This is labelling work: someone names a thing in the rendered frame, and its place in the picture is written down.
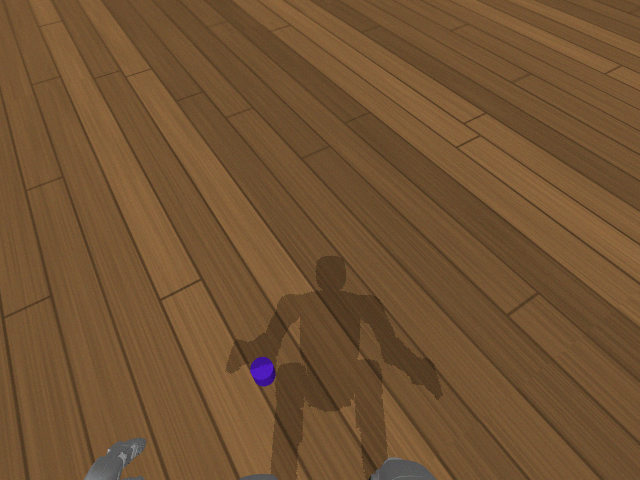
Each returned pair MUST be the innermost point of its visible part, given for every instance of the left robot hand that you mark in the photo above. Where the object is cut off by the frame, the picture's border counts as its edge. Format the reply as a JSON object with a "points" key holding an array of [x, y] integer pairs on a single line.
{"points": [[117, 458]]}

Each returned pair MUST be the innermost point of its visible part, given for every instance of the tin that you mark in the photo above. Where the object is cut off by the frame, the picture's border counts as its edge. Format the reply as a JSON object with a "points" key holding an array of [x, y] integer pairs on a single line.
{"points": [[262, 371]]}

